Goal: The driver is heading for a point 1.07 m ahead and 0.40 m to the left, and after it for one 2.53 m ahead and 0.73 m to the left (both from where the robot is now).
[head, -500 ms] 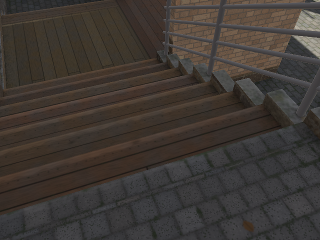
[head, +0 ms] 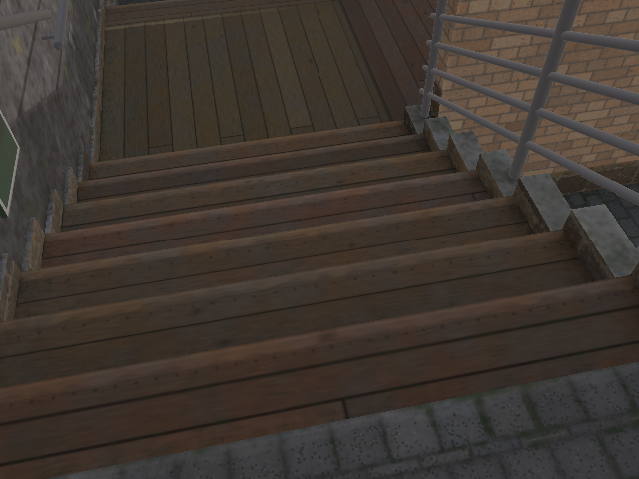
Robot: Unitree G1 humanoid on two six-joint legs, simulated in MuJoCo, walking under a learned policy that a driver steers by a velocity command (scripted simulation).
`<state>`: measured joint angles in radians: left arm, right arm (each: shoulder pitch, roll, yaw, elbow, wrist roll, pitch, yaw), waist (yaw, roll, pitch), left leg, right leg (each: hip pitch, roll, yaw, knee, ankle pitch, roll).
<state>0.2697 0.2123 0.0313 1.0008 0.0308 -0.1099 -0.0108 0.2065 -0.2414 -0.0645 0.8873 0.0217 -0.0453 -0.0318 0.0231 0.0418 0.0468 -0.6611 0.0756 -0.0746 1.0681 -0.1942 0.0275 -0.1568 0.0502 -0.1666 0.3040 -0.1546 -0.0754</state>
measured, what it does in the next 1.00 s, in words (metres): walks ahead, turning left: left foot, then right foot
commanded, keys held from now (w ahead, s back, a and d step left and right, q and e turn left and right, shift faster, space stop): q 0.48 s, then w+q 0.52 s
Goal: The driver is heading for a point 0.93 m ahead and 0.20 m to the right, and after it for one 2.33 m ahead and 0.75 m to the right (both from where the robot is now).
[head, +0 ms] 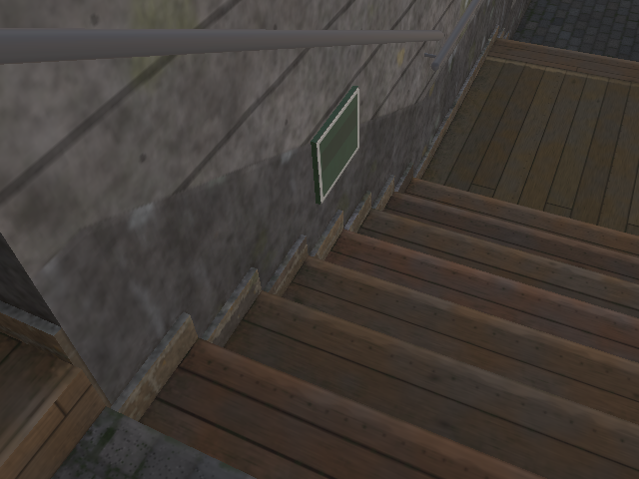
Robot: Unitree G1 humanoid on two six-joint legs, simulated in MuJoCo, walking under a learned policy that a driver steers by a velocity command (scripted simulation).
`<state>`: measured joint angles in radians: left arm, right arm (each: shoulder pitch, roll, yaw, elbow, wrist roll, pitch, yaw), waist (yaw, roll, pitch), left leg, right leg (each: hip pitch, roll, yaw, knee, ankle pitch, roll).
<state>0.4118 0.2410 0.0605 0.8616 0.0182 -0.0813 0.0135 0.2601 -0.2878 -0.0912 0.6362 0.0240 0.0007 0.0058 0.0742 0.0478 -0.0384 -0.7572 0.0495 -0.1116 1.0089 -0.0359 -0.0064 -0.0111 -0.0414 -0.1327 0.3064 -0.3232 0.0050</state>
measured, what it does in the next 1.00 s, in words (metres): goes down, turning right: left foot, then right foot 0.16 m lower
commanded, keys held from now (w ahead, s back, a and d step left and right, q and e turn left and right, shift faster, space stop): w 0.26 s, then w+e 0.74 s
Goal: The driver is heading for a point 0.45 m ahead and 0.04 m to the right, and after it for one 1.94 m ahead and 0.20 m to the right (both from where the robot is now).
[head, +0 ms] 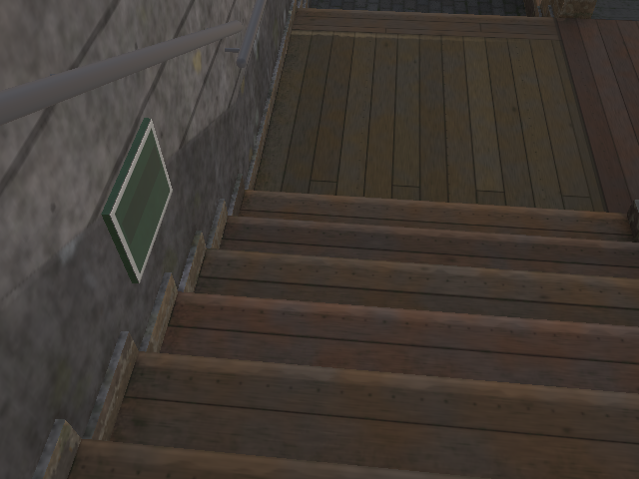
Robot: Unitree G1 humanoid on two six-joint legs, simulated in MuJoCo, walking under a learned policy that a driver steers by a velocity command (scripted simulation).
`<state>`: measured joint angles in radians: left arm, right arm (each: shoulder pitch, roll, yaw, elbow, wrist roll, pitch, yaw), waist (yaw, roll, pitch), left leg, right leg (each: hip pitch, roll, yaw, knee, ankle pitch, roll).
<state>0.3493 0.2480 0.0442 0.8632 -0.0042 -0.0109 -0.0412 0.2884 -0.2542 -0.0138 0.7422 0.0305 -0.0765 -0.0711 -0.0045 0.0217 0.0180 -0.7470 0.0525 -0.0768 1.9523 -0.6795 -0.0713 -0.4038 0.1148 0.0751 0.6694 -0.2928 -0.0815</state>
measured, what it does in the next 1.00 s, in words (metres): goes down, turning right: left foot 0.16 m lower, then right foot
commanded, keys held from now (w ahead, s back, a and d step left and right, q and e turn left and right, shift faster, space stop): w+e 0.38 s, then e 0.62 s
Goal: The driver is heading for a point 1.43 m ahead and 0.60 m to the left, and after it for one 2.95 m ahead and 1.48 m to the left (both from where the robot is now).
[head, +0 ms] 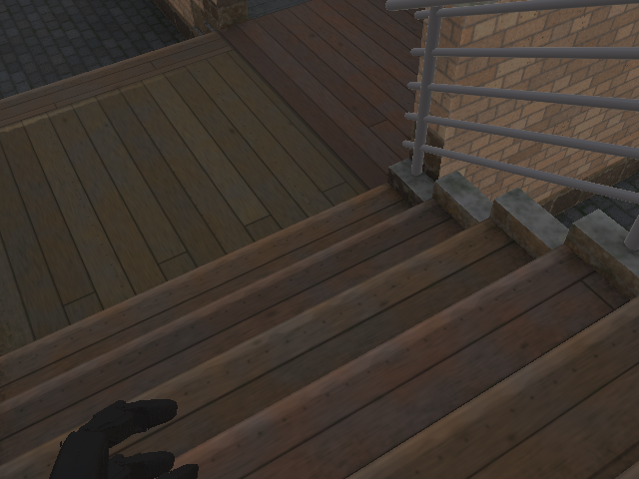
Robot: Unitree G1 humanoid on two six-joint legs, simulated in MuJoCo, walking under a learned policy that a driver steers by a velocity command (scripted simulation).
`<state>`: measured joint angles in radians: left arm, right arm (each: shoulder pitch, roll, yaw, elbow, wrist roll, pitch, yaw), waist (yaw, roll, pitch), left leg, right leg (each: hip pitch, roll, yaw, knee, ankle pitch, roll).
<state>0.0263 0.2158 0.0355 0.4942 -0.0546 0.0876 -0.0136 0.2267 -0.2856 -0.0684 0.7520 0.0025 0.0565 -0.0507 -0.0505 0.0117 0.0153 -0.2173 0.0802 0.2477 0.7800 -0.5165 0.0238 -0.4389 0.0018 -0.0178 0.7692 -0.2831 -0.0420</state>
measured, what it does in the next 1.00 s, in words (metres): steps on the spot, turning left: left foot, then right foot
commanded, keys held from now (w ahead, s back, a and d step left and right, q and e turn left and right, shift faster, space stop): q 1.00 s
